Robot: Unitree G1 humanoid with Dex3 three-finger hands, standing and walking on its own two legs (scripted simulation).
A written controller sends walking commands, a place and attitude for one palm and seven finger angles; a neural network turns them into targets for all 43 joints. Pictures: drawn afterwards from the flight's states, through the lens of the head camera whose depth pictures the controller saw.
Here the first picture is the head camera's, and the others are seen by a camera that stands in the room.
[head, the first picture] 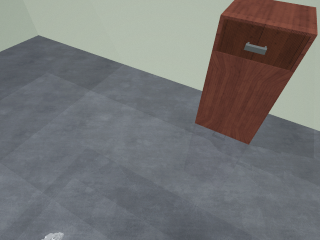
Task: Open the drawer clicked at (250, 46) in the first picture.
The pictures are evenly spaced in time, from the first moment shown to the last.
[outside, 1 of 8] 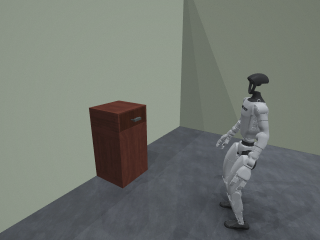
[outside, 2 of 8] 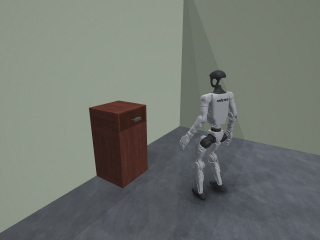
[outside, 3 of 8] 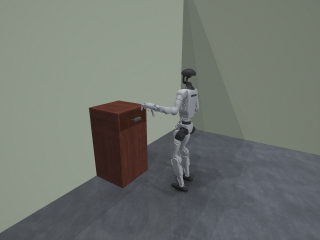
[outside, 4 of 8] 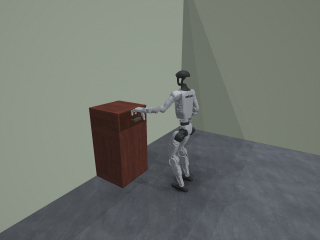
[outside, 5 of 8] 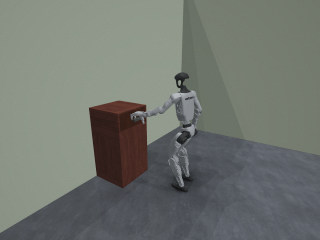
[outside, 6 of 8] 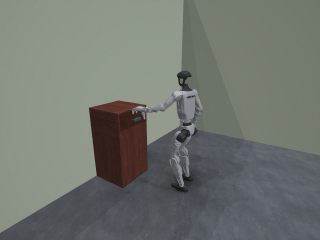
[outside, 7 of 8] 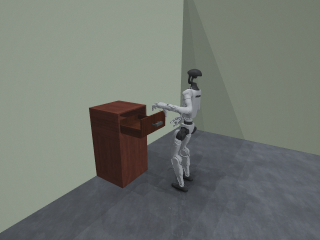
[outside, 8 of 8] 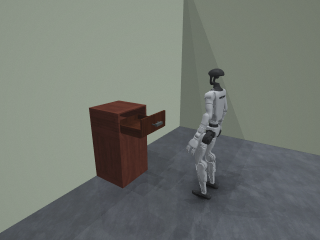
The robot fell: no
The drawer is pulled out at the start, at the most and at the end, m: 0.00 0.30 0.28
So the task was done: yes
